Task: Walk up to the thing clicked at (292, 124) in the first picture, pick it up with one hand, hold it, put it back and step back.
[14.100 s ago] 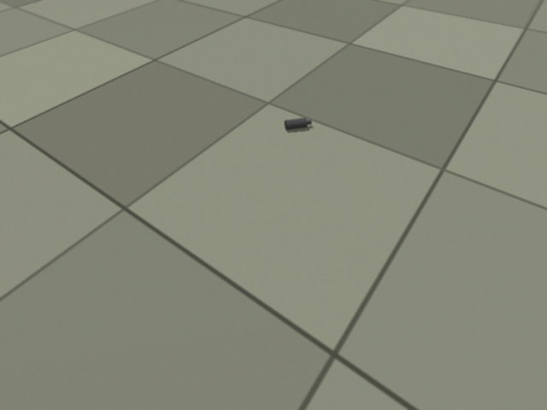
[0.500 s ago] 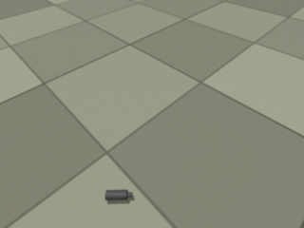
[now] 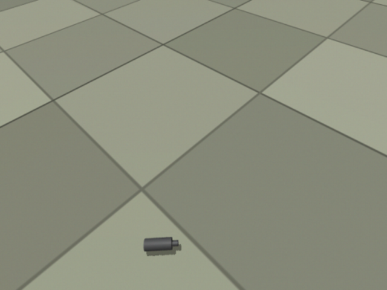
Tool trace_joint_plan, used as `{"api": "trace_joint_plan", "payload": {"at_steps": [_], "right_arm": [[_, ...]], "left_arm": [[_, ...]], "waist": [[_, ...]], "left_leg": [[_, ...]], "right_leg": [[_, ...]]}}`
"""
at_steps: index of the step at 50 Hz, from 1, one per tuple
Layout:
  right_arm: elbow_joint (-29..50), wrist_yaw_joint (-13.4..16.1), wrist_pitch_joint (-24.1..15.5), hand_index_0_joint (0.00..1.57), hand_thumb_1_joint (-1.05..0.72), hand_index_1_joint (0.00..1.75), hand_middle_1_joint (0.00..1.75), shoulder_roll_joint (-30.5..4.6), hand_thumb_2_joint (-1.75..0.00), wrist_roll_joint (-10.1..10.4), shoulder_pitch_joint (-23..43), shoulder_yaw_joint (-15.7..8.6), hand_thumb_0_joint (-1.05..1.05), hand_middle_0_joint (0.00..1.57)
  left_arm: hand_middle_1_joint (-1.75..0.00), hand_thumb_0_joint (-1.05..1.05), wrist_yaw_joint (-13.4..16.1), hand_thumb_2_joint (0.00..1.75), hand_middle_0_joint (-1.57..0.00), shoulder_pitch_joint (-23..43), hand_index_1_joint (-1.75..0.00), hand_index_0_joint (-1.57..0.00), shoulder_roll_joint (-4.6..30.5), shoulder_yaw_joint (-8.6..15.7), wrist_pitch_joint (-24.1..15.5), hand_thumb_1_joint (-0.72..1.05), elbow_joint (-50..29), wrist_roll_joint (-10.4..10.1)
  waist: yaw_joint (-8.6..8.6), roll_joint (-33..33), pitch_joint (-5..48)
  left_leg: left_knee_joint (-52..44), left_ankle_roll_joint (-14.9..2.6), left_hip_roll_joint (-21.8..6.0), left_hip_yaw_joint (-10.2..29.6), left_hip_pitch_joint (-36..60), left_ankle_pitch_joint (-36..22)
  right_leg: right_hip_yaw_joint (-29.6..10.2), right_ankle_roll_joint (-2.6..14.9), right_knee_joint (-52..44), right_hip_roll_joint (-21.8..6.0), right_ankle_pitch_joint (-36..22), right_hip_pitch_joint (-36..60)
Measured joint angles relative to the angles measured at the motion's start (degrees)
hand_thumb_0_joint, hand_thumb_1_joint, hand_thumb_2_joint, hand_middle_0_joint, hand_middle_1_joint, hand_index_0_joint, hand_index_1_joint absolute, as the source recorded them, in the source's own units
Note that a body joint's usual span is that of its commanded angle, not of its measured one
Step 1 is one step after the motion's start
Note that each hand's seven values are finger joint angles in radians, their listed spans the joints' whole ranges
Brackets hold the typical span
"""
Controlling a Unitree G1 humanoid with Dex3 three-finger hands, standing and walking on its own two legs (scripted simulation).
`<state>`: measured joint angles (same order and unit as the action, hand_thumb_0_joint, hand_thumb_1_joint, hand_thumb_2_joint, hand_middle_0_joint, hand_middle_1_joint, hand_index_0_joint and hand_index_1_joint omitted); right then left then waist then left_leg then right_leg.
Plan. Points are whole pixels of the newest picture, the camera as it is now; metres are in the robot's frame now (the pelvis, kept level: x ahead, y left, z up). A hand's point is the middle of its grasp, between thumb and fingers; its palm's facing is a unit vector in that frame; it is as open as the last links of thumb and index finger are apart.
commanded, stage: walk up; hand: left
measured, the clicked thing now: (161, 243) +0.43 +0.22 -0.74
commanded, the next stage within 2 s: stand in 1.12 s
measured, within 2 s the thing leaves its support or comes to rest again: neither
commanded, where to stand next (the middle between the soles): +0.05 +0.00 m, yaw +0 degrees
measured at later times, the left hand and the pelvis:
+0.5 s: hand out of the picture +0.12 +0.24 -0.14, palm faces -0.02 -0.94 -0.33, open 7.4 cm; pelvis +0.01 +0.00 +0.01, yaw +0 degrees
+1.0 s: hand out of the picture +0.07 +0.25 -0.14, palm faces +0.00 -0.94 -0.34, open 7.4 cm; pelvis +0.00 -0.01 +0.01, yaw +0 degrees
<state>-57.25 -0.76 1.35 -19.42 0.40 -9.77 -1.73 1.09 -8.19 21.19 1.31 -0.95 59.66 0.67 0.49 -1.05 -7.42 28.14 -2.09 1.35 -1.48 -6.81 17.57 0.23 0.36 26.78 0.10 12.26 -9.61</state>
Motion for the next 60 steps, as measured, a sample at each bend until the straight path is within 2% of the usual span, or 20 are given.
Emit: {"api": "trace_joint_plan", "payload": {"at_steps": [4, 9, 17, 26, 47, 60], "right_arm": [[-1.4, 0.1, -0.4, 0.21, -0.9, 0.3, 0.3, 0.7, -0.9, -0.4, 0.5, 0.5, 0.0, 0.2], [-3.1, 0.2, -1.5, 0.21, -0.9, 0.3, 0.3, 0.8, -0.9, -0.3, 2.0, 1.1, 0.0, 0.2], [-4.2, 0.7, -1.6, 0.21, -0.9, 0.3, 0.3, -0.3, -0.9, -0.4, 4.4, 0.6, 0.0, 0.2], [-5.1, 0.6, -1.7, 0.21, -0.9, 0.3, 0.3, -1.0, -0.9, -0.6, 4.6, 0.6, 0.0, 0.2], [-6.4, 0.2, -1.4, 0.21, -0.9, 0.3, 0.3, 0.1, -0.9, -0.8, 2.9, 1.0, 0.0, 0.2], [-6.6, 0.5, -1.9, 0.21, -0.9, 0.3, 0.3, -0.2, -0.9, -1.0, 2.5, 1.2, 0.0, 0.2]], "left_arm": [[-0.3, 0.01, -0.9, 0.89, -0.2, 1.0, -0.3, -0.21, -1.1, -0.9, 0.7, 0.9, 0.4, -0.3], [-0.3, 0.01, -1.1, 0.89, -0.2, 3.4, -0.3, -0.21, -1.9, -1.2, 0.3, 0.9, 0.8, -0.6], [-0.3, 0.01, -0.9, 0.89, -0.2, 5.3, -0.3, -0.21, -2.2, -1.1, 0.3, 0.9, 2.1, -0.4], [-0.3, 0.01, -1.1, 0.89, -0.2, 4.6, -0.3, -0.21, -1.7, -0.9, 0.3, 0.9, 3.8, -0.1], [-0.3, 0.01, -1.3, 0.89, -0.2, 1.7, -0.3, -0.21, -1.7, -0.5, 0.3, 0.9, 5.5, 0.0], [-0.3, 0.01, -1.2, 0.89, -0.2, 1.9, -0.3, -0.21, -1.8, -1.0, 0.1, 0.9, 5.1, 0.0]], "waist": [[-0.27, 0.2, 2.1], [-0.7, 0.6, 2.7], [-0.37, 1.2, 3.3], [-0.45, 1.3, 3.8], [-1.07, 0.4, 4.1], [-0.77, 1.1, 4.7]], "left_leg": [[-4.3, -0.19, 0.9, -0.3, 2.1, -1.5], [-8.4, -0.1, 0.8, -0.2, 3.9, -3.4], [-11.1, 0.07, 0.6, -0.2, 5.0, -4.7], [-12.3, 0.3, 0.3, -0.1, 5.4, -5.4], [-12.0, 0.59, -0.2, 0.0, 4.6, -6.1], [-12.3, 0.58, 0.0, 0.1, 4.1, -6.6]], "right_leg": [[-0.4, -0.6, -0.9, -0.8, 1.4, 0.6], [-0.4, -0.67, -4.6, -0.7, -0.2, 2.2], [-0.4, -0.6, -7.6, -0.4, -1.6, 3.5], [-0.3, -0.38, -9.0, -0.1, -2.5, 3.9], [-0.1, -0.09, -10.0, 0.3, -3.8, 3.8], [-0.1, -0.12, -9.8, 0.1, -4.0, 3.1]]}}
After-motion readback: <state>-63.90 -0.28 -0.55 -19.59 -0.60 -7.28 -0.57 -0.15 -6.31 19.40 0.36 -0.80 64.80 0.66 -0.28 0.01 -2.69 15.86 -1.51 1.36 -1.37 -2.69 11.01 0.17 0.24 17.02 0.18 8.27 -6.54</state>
